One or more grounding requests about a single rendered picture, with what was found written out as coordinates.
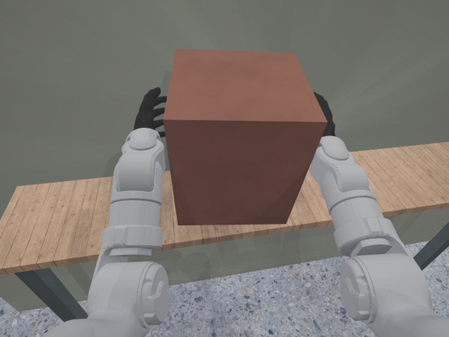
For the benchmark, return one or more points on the carton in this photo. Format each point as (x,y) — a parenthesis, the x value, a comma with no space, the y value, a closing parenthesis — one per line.
(242,128)

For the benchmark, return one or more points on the robot right hand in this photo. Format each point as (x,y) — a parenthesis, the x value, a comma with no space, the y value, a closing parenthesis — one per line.
(330,127)

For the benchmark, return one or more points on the table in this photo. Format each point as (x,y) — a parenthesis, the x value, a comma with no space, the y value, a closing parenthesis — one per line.
(55,224)

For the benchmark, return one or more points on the right robot upper arm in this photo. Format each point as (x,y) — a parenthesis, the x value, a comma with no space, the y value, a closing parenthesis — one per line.
(388,293)

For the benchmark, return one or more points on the robot left hand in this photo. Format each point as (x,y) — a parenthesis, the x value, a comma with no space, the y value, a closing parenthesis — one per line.
(146,114)

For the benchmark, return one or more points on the robot left forearm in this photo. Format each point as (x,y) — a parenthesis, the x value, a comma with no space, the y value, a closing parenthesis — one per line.
(135,201)

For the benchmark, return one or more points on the left robot upper arm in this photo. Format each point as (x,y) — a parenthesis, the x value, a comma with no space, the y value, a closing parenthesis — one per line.
(126,300)

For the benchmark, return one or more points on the robot right forearm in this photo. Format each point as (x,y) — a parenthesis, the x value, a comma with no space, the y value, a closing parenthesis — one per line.
(360,227)

